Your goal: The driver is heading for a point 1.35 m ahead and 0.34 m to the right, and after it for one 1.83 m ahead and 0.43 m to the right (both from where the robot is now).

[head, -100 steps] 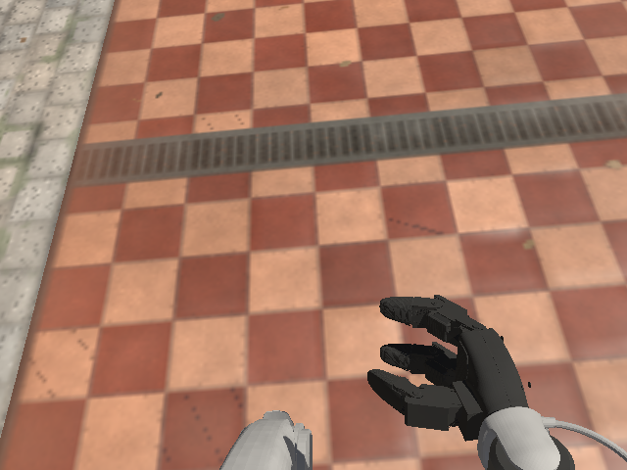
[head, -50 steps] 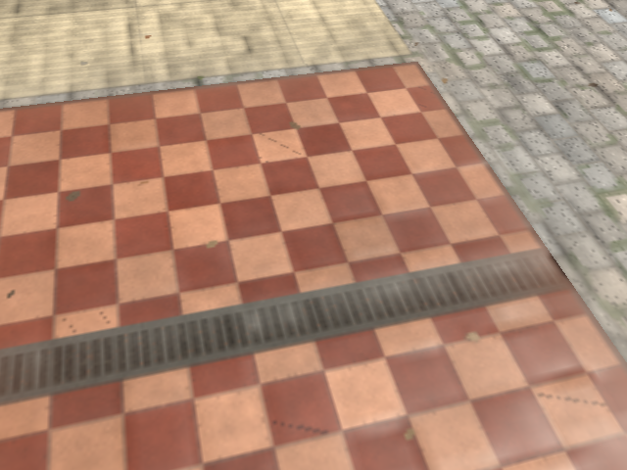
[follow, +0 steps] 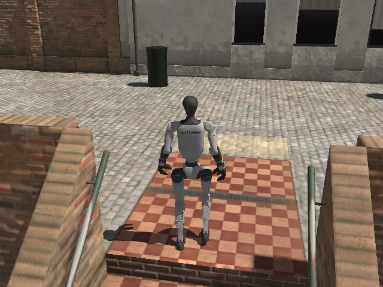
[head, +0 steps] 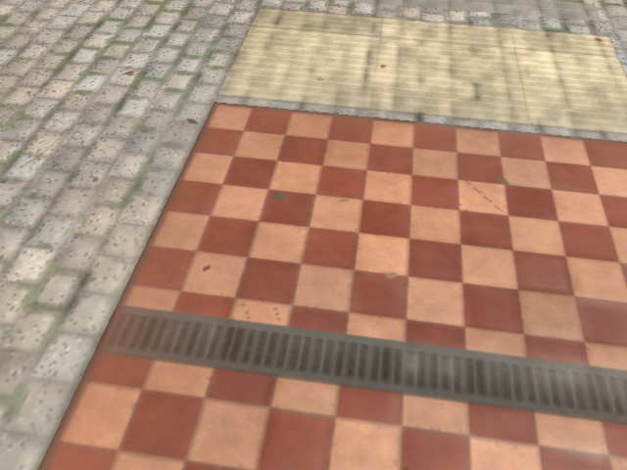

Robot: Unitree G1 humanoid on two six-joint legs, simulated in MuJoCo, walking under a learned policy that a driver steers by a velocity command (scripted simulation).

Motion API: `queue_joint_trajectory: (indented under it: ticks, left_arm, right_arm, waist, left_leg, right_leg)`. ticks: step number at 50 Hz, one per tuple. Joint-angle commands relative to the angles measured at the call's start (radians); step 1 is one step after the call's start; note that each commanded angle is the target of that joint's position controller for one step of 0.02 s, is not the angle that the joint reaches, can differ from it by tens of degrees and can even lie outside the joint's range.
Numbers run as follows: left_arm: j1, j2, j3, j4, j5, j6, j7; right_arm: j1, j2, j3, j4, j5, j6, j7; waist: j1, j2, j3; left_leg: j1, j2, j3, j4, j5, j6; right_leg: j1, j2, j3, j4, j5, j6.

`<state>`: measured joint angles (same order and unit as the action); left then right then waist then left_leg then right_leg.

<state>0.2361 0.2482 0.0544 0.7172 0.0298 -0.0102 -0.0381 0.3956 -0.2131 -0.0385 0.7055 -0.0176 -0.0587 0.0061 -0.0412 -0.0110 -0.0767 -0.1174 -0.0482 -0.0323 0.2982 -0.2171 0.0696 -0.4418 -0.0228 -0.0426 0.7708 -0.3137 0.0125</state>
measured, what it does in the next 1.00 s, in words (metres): walks ahead: right foot, then left foot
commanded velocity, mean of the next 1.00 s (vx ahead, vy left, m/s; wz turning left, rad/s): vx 0.46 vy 0.00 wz -0.02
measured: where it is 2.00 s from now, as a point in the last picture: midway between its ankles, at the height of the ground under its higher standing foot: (357, 288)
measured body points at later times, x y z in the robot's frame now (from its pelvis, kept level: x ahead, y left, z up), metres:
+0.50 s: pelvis +0.21 -0.02 -0.01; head +0.24 -0.03 +0.43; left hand +0.18 +0.23 -0.14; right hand +0.43 -0.24 -0.10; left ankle +0.39 +0.09 -0.71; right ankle +0.06 -0.11 -0.75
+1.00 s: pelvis +0.51 +0.01 -0.01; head +0.53 +0.02 +0.44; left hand +0.69 +0.23 -0.12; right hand +0.47 -0.24 -0.14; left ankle +0.41 +0.07 -0.75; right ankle +0.68 -0.13 -0.70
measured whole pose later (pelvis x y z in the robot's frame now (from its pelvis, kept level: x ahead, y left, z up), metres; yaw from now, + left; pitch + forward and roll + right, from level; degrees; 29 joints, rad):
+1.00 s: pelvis +0.51 +0.01 -0.01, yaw -4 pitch +1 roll +1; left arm 0.12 0.23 0.02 0.77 0.03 -0.02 -0.04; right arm 0.45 -0.22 -0.03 0.89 -0.02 -0.09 0.01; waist -0.05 -0.04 0.03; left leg 0.07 -0.10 0.13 0.15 -0.25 0.09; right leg -0.68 -0.08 -0.02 0.74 0.02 -0.04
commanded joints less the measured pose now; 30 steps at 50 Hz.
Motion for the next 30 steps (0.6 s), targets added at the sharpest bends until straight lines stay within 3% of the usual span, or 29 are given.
queue_joint_trajectory:
  ticks: [1,3,4,5,6,7,8,9,11,13,16,19,22,25,27,28,29,30]
  left_arm:
    - [-0.122,0.043,0.005,-0.102,-0.006,-0.029,0.004]
    - [-0.059,0.030,0.001,-0.089,-0.005,-0.036,0.008]
    - [0.012,0.027,0.002,-0.064,-0.003,-0.043,0.015]
    - [0.113,0.052,0.012,-0.038,0.002,-0.055,0.027]
    - [0.236,0.136,0.031,-0.035,0.021,-0.066,0.043]
    - [0.260,0.256,0.060,-0.034,0.012,-0.067,0.041]
    - [0.235,0.202,0.052,-0.037,0.001,-0.063,0.039]
    - [0.183,0.141,0.034,-0.048,-0.014,-0.064,0.035]
    - [0.127,0.102,0.016,-0.052,-0.014,-0.080,0.034]
    - [0.134,0.091,0.010,-0.034,-0.015,-0.095,0.036]
    - [0.191,0.088,0.008,0.007,-0.025,-0.103,0.030]
    - [0.218,0.078,0.003,0.038,-0.022,-0.101,0.026]
    - [0.246,0.099,0.006,0.070,-0.018,-0.101,0.030]
    - [0.245,0.128,0.009,0.096,-0.022,-0.096,0.036]
    - [0.230,0.157,0.015,0.112,-0.017,-0.091,0.043]
    - [0.227,0.172,0.019,0.119,-0.016,-0.081,0.047]
    - [0.220,0.164,0.015,0.115,-0.019,-0.076,0.051]
    - [0.245,0.092,-0.005,0.071,-0.030,-0.074,0.050]
  right_arm:
    - [-0.021,-0.160,-0.049,-0.054,0.003,-0.022,0.003]
    - [-0.058,-0.178,-0.055,-0.053,0.010,-0.019,0.006]
    - [-0.062,-0.167,-0.052,-0.046,0.014,-0.014,0.006]
    - [-0.075,-0.130,-0.041,-0.051,0.008,-0.016,0.004]
    - [-0.118,-0.062,-0.018,-0.082,0.001,-0.021,0.006]
    - [-0.151,-0.060,-0.015,-0.127,0.005,-0.022,0.003]
    - [-0.130,-0.131,-0.034,-0.118,-0.014,-0.013,0.002]
    - [-0.139,-0.144,-0.039,-0.101,-0.019,-0.011,0.012]
    - [-0.123,-0.128,-0.036,-0.072,-0.013,-0.008,0.030]
    - [-0.134,-0.110,-0.028,-0.055,-0.024,0.003,0.042]
    - [-0.224,-0.101,-0.023,-0.082,-0.029,0.014,0.044]
    - [-0.336,-0.077,-0.011,-0.113,-0.015,0.018,0.052]
    - [-0.413,-0.067,-0.003,-0.138,-0.010,0.020,0.061]
    - [-0.414,-0.079,-0.006,-0.138,-0.012,0.019,0.046]
    - [-0.329,-0.108,-0.021,-0.121,-0.016,0.017,0.024]
    - [-0.208,-0.131,-0.033,-0.088,-0.019,0.011,0.010]
    - [-0.034,-0.166,-0.049,-0.039,-0.035,0.001,-0.004]
    - [0.113,-0.257,-0.072,-0.019,-0.061,-0.003,-0.019]
  waist:
    - [-0.008,0.131,0.128]
    - [0.039,0.096,0.131]
    - [0.072,0.063,0.117]
    - [0.117,0.021,0.087]
    - [0.178,-0.154,0.028]
    - [0.172,-0.296,0.066]
    - [0.130,-0.189,0.108]
    - [0.096,-0.090,0.140]
    - [0.050,-0.036,0.121]
    - [0.046,-0.042,0.124]
    - [0.059,-0.039,0.146]
    - [0.082,-0.052,0.170]
    - [0.098,-0.062,0.178]
    - [0.087,-0.066,0.172]
    - [0.036,-0.085,0.115]
    - [-0.020,-0.079,0.047]
    - [-0.094,-0.062,-0.057]
    - [-0.122,0.081,-0.216]
  left_leg:
    - [-0.061,0.265,-0.257,-0.145,-0.279,0.166]
    - [-0.165,0.248,-0.231,-0.090,-0.293,0.147]
    - [-0.249,0.219,-0.212,-0.037,-0.302,0.124]
    - [-0.357,0.178,-0.173,0.071,-0.273,0.092]
    - [-0.451,0.086,-0.050,0.375,-0.225,0.044]
    - [-0.691,-0.023,0.059,0.607,-0.284,0.008]
    - [-0.726,0.029,0.004,0.762,-0.257,0.013]
    - [-0.726,0.065,-0.016,0.812,-0.172,0.008]
    - [-0.654,0.106,-0.009,0.797,-0.075,-0.014]
    - [-0.638,0.119,0.018,0.790,-0.003,-0.040]
    - [-0.701,0.137,0.046,0.748,0.060,-0.068]
    - [-0.671,0.134,0.073,0.571,0.147,-0.074]
    - [-0.560,0.112,0.113,0.404,0.199,-0.047]
    - [-0.468,0.082,0.125,0.307,0.171,0.002]
    - [-0.332,0.023,0.144,0.272,0.090,0.040]
    - [-0.198,-0.009,0.152,0.230,0.069,0.064]
    - [0.052,0.030,0.108,0.209,0.078,0.097]
    - [0.335,0.287,-0.186,0.200,-0.124,0.152]
  right_leg:
    - [-0.027,0.004,-0.013,-0.128,-0.040,-0.033]
    - [0.151,0.022,-0.036,-0.268,0.017,-0.065]
    - [0.299,0.047,-0.042,-0.321,0.058,-0.075]
    - [0.470,0.015,0.028,-0.341,0.024,-0.089]
    - [0.584,-0.199,0.306,-0.482,-0.214,-0.124]
    - [0.594,-0.345,0.651,-0.642,-0.520,-0.209]
    - [0.522,-0.366,0.708,-0.652,-0.573,-0.264]
    - [0.465,-0.326,0.624,-0.631,-0.497,-0.261]
    - [0.401,-0.241,0.439,-0.649,-0.261,-0.220]
    - [0.388,-0.182,0.312,-0.663,-0.032,-0.203]
    - [0.412,-0.165,0.235,-0.675,0.152,-0.217]
    - [0.405,-0.134,0.161,-0.682,0.276,-0.212]
    - [0.404,-0.144,0.120,-0.675,0.448,-0.190]
    - [0.480,-0.171,0.093,-0.620,0.631,-0.177]
    - [0.521,-0.180,0.073,-0.469,0.953,-0.152]
    - [0.522,-0.168,0.053,-0.306,1.041,-0.137]
    - [0.398,-0.140,0.027,-0.085,0.921,-0.121]
    - [0.149,-0.062,-0.017,0.256,0.516,-0.101]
